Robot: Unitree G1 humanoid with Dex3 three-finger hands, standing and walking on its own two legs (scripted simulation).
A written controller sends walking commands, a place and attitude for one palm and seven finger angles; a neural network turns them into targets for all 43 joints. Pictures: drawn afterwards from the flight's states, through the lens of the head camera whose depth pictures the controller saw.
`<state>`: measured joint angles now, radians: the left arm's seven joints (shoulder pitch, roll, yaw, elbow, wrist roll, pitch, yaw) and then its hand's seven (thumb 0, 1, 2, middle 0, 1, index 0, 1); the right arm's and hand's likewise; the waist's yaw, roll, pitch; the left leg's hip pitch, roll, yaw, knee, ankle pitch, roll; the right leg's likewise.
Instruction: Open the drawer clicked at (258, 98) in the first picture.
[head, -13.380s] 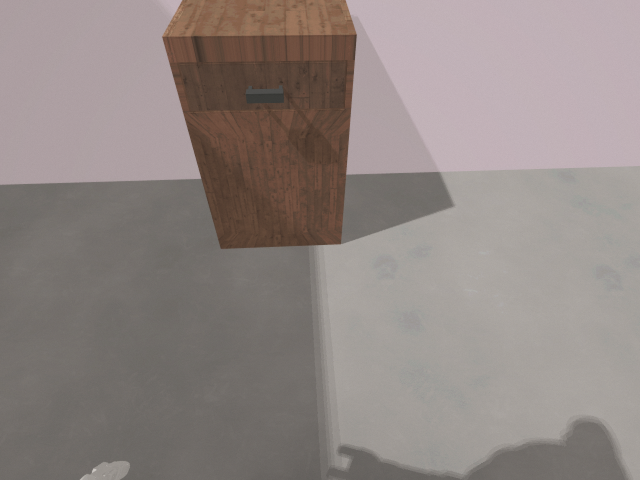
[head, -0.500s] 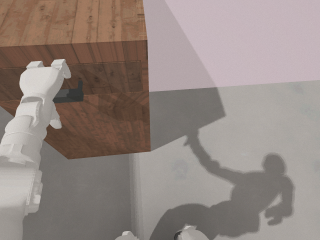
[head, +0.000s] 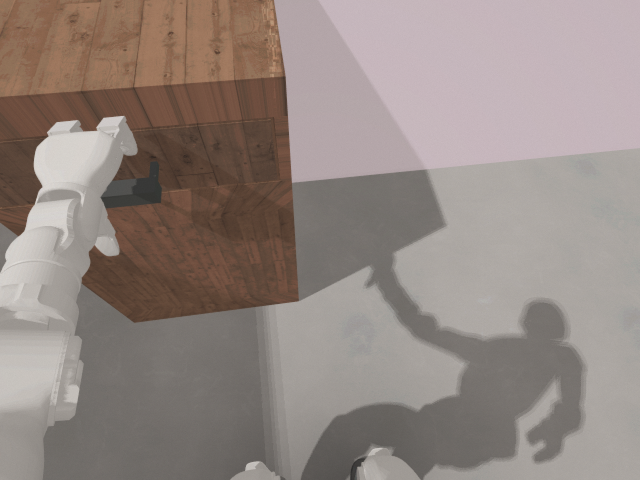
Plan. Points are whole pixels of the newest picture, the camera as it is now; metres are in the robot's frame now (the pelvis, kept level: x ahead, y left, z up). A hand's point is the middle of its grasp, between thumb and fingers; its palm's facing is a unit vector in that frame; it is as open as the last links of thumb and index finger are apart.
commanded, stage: re-aim the fingers above the handle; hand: left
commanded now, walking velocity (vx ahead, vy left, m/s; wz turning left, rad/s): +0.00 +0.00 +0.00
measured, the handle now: (123, 181) +0.54 +0.27 -0.03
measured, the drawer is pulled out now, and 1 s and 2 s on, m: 0.00 0.00 0.00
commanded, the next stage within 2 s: lower the fingers behind the handle in 1.30 s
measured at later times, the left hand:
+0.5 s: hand (108, 189) +0.48 +0.25 +0.04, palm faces -0.06 -0.02 -1.00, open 13.8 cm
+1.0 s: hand (107, 189) +0.48 +0.26 +0.03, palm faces -0.07 -0.01 -1.00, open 13.8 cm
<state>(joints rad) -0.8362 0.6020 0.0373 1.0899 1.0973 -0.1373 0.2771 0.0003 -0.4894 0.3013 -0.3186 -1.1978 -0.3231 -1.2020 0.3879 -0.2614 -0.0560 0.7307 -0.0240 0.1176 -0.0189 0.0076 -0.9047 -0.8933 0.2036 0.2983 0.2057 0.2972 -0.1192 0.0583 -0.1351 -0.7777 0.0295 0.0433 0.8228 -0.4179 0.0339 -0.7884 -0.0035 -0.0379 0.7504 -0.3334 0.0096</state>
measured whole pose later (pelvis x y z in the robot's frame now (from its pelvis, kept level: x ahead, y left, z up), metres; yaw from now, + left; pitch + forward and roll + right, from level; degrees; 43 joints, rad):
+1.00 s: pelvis +0.00 -0.01 +0.00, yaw +1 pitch +21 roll -2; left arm -0.85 0.60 0.03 1.10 1.10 -0.15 0.28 0.00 -0.49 0.30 -0.32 -1.20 -0.32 -1.20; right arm 0.36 -0.28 -0.06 0.72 -0.02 0.10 -0.03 0.01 -0.91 -0.89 0.20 0.30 0.20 0.30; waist -0.12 0.05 -0.13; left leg -0.78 0.03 0.03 0.82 -0.41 0.02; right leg -0.79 0.00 -0.05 0.75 -0.34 0.00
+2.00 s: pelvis -0.01 +0.00 -0.01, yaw +0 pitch +24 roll -3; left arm -0.85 0.60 0.05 1.13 1.12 -0.14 0.32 0.00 -0.49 0.30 -0.32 -1.20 -0.32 -1.20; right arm 0.35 -0.27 -0.05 0.73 -0.04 0.10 -0.02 0.01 -0.90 -0.89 0.20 0.30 0.21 0.30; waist -0.13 0.05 -0.15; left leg -0.89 0.04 0.02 0.92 -0.45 0.03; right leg -0.89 0.00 -0.05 0.84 -0.36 0.00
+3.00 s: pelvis -0.04 +0.00 -0.05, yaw +0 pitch +27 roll -3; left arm -1.00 0.66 0.01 1.18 1.11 -0.09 0.31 0.00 -0.49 0.30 -0.30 -1.25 -0.31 -1.26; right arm 0.36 -0.26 -0.01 0.69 -0.03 0.07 -0.03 0.01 -0.90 -0.89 0.20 0.30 0.21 0.30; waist -0.17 0.06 -0.15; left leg -1.11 0.03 0.01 1.11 -0.48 0.04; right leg -1.11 0.00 -0.06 1.01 -0.39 0.01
